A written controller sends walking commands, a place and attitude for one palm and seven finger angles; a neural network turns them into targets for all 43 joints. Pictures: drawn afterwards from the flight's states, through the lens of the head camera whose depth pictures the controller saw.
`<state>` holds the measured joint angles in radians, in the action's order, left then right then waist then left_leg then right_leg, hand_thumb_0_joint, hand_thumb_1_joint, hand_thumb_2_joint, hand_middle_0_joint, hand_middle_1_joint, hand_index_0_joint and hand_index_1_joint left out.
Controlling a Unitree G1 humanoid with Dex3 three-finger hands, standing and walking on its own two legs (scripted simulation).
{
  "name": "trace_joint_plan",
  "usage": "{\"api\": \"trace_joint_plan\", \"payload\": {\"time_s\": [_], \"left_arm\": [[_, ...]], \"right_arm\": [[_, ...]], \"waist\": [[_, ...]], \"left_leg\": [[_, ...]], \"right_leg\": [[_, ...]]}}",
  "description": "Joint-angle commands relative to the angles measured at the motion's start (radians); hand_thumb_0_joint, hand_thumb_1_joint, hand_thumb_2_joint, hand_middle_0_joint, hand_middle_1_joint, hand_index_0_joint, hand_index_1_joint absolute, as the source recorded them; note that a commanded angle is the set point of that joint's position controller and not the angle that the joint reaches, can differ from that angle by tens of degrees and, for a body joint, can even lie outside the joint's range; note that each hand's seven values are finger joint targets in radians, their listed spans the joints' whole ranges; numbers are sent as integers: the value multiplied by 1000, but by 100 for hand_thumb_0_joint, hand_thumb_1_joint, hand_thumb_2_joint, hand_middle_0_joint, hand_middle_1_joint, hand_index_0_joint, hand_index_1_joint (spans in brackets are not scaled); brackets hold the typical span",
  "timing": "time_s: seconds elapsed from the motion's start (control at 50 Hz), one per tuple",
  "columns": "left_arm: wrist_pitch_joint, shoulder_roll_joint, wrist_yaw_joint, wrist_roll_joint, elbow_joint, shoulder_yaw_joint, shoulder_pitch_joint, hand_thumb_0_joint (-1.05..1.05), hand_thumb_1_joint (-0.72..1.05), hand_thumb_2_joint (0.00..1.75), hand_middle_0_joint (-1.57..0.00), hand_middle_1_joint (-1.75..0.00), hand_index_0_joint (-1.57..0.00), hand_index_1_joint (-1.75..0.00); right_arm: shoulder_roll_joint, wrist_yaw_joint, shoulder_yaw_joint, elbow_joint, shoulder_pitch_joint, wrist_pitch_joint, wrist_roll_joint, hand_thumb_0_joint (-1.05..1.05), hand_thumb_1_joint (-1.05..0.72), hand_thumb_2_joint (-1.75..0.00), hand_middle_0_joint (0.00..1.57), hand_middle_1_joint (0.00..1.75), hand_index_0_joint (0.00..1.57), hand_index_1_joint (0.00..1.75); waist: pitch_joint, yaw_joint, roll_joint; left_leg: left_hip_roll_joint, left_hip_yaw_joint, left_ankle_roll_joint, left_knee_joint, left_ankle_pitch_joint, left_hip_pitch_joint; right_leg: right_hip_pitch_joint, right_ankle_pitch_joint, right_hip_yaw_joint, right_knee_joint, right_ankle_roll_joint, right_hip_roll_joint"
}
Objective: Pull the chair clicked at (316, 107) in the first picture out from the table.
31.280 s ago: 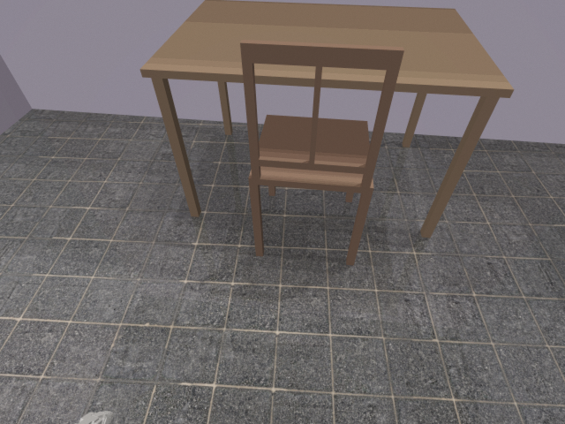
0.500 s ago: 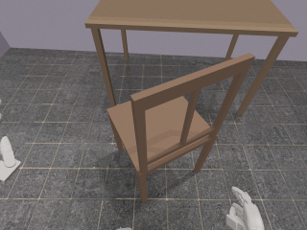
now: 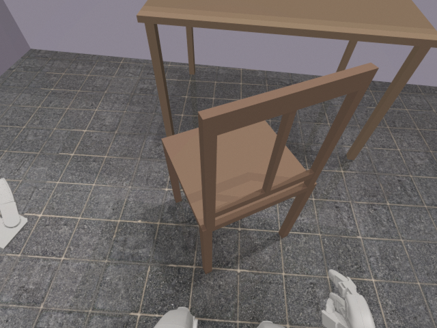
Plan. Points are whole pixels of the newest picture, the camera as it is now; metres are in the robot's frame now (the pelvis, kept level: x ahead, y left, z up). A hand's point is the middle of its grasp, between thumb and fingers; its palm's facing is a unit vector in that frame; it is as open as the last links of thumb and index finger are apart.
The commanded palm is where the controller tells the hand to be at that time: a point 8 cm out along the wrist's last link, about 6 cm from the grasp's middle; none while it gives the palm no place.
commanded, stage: step back with the hand held close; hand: left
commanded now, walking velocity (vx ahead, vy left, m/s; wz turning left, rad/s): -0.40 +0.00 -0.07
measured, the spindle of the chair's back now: (276, 156) +0.53 -0.11 -0.05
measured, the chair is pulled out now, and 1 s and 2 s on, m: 0.49 0.49 0.49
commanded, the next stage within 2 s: stop stepping back and stand still in 0.42 s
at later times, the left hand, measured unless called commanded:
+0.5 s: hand (67, 258) +0.16 +0.18 +0.20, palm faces +0.23 -0.75 -0.62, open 7.4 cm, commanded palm +0.11 +0.23 +0.20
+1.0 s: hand out of the picture +0.07 +0.24 +0.19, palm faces +0.51 -0.75 -0.43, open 7.4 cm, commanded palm +0.02 +0.26 +0.20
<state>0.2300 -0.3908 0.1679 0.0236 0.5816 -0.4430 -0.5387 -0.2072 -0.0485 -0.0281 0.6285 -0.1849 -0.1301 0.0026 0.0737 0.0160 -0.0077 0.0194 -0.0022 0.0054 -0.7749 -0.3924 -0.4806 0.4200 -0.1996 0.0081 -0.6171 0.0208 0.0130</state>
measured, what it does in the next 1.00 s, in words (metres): walks backwards: right foot, then left foot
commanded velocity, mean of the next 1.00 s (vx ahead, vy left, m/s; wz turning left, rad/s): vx -0.12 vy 0.01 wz -0.01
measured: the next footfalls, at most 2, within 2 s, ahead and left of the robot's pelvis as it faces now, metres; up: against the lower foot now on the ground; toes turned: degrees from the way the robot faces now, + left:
right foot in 0.34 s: -0.06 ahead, -0.14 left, +0.00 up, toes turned -1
left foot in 0.70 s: -0.07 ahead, +0.06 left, +0.00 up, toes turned +0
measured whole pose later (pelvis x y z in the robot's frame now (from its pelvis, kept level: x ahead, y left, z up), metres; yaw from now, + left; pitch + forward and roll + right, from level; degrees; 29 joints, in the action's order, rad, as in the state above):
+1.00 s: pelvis -0.12 -0.04 +0.02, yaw -1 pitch -1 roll -1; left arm 0.18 -0.37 0.18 0.04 0.40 -0.42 -0.52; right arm -0.21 -0.06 -0.01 0.63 -0.26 -0.11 -0.02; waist -0.04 0.02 -0.05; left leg 0.02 0.02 -0.04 -0.56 -0.40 -0.24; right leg 0.25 -0.31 -0.03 -0.48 -0.02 -0.04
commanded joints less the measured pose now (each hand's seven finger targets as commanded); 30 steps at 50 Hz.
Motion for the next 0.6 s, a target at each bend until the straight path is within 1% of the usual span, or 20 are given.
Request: {"api": "trace_joint_plan", "payload": {"time_s": [0.0, 0.02, 0.04, 0.06, 0.08, 0.1, 0.12, 0.14, 0.18, 0.26, 0.32, 0.34, 0.36, 0.38, 0.4, 0.42, 0.44, 0.48, 0.5, 0.58], "left_arm": [[47, -241, 34, 9, 173, -164, 39, 0, 90, 90, -20, -30, -20, -30], [57, -214, 33, 9, 201, -159, 13, 0, 90, 90, -20, -30, -20, -30], [65, -209, 34, 5, 218, -170, -7, 0, 90, 90, -20, -30, -20, -30], [68, -220, 29, 9, 214, -184, -15, 0, 90, 90, -20, -30, -20, -30], [73, -209, 21, 11, 207, -187, -32, 0, 90, 90, -20, -30, -20, -30], [69, -213, 22, 18, 200, -190, -32, 0, 90, 90, -20, -30, -20, -30], [68, -190, 18, 31, 228, -166, -35, 0, 90, 90, -20, -30, -20, -30], [65, -176, 15, 38, 250, -146, -34, 0, 90, 90, -20, -30, -20, -30], [63, -171, 7, 35, 260, -127, -60, 0, 90, 90, -20, -30, -20, -30], [60, -204, -3, 34, 242, -132, -13, 0, 90, 90, -20, -30, -20, -30], [79, -245, -18, 25, 204, -176, -41, 0, 90, 90, -20, -30, -20, -30], [88, -265, -26, 29, 197, -188, -43, 0, 90, 90, -20, -30, -20, -30], [93, -288, -29, 25, 185, -200, -49, 0, 90, 90, -20, -30, -20, -30], [83, -273, -34, 36, 149, -177, -70, 0, 90, 90, -20, -30, -20, -30], [75, -277, -26, 34, 99, -197, -113, 0, 90, 90, -20, -30, -20, -30], [56, -240, -24, 39, 37, -182, -180, 0, 90, 90, -20, -30, -20, -30], [36, -218, -25, 31, 0, -176, -191, 0, 90, 90, -20, -30, -20, -30], [25, -197, -6, 21, -4, -155, -159, 0, 90, 90, -20, -30, -20, -30], [32, -199, 1, 21, 16, -145, -103, 0, 90, 90, -20, -30, -20, -30], [18, -216, 30, 18, 74, -127, -87, 0, 90, 90, -20, -30, -20, -30]], "right_arm": [[-104, -16, -39, -151, 70, -32, -2, 0, -90, -90, 20, 30, 20, 30], [-124, -23, -45, -165, 62, -33, -3, 0, -90, -90, 20, 30, 20, 30], [-137, -25, -49, -175, 67, -38, 0, 0, -90, -90, 20, 30, 20, 30], [-114, -24, -56, -169, 65, -50, 5, 0, -90, -90, 20, 30, 20, 30], [-120, -19, -66, -163, 56, -62, 11, 0, -90, -90, 20, 30, 20, 30], [-116, -17, -69, -164, 59, -67, 11, 0, -90, -90, 20, 30, 20, 30], [-118, -11, -71, -153, 44, -72, 13, 0, -90, -90, 20, 30, 20, 30], [-126, -3, -74, -140, 41, -78, 10, 0, -90, -90, 20, 30, 20, 30], [-123, 13, -72, -131, 27, -84, 1, 0, -90, -90, 20, 30, 20, 30], [-130, 9, -45, -121, 48, -88, 19, 0, -90, -90, 20, 30, 20, 30], [-131, 7, -42, -126, 52, -77, 14, 0, -90, -90, 20, 30, 20, 30], [-122, 8, -41, -138, 52, -69, 9, 0, -90, -90, 20, 30, 20, 30], [-112, 8, -43, -146, 50, -55, 6, 0, -90, -90, 20, 30, 20, 30], [-118, 8, -72, -167, 39, -38, -10, 0, -90, -90, 20, 30, 20, 30], [-112, 10, -84, -175, 75, -29, -30, 0, -90, -90, 20, 30, 20, 30], [-93, 7, -78, -169, 88, -14, -33, 0, -90, -90, 20, 30, 20, 30], [-65, 5, -58, -177, 119, 0, -30, 0, -90, -90, 20, 30, 20, 30], [-39, -10, -21, -178, 143, 26, -18, 0, -90, -90, 20, 30, 20, 30], [-39, -19, -13, -181, 176, 24, -15, 0, -90, -90, 20, 30, 20, 30], [-88, -31, -31, -192, 68, 20, -19, 0, -90, -90, 20, 30, 20, 30]], "waist": [[-146, -35, 48], [-140, -33, -111], [-157, -29, -255], [-204, -33, -294], [-204, -34, -295], [-174, -35, -271], [-165, -33, -220], [-188, -23, -200], [-256, -8, -216], [-226, -15, -271], [-256, 4, -218], [-266, 6, -140], [-266, 1, 3], [-259, 0, 325], [-237, 14, 363], [-217, 7, 275], [-224, -6, 215], [-231, -21, 126], [-203, -19, 120], [-267, -29, 188]], "left_leg": [[43, -65, -19, 266, 20, 178], [135, -182, -61, 392, 47, 137], [267, -305, -115, 477, 120, 59], [337, -341, -153, 517, 130, 37], [365, -349, -174, 570, -4, -47], [359, -348, -185, 541, 70, -39], [322, -291, -175, 477, 291, 76], [293, -214, -158, 420, 494, 209], [261, -155, -128, 360, 656, 387], [265, -176, -107, 369, 597, 364], [205, -107, -59, 287, 487, 345], [166, -60, -38, 236, 437, 351], [108, 18, -10, 145, 363, 318], [-16, 87, 32, -9, 81, 162], [-64, 28, 27, -204, -106, 46], [-24, -46, 20, -288, -110, -18], [-2, -62, 26, -254, -100, -76], [7, -21, 40, -146, -85, -49], [8, -3, 36, -45, -100, -40], [-13, 46, 0, 196, 27, 114]], "right_leg": [[38, -153, 122, 199, -68, 135], [18, -147, 57, 58, -30, 39], [-54, -115, -13, -156, -2, -37], [-73, -273, 16, -341, -3, -50], [-124, -300, 53, -480, -6, -58], [-76, -301, 71, -500, -9, -50], [-5, -304, 64, -435, -11, -41], [38, -305, 38, -360, -6, -35], [49, -276, 8, -192, -3, -26], [-75, -159, 7, 109, -5, -24], [-198, 66, -34, 321, 0, -27], [-204, 133, -25, 356, 1, -4], [-196, 329, 29, 355, -11, 67], [-219, 567, 190, 337, -51, 200], [-209, 723, 253, 314, -93, 286], [-251, 776, 203, 266, -107, 303], [-315, 806, 198, 219, -129, 295], [-351, 807, 136, 185, -133, 249], [-358, 821, 124, 178, -129, 239], [-416, 632, 158, 185, -105, 242]]}}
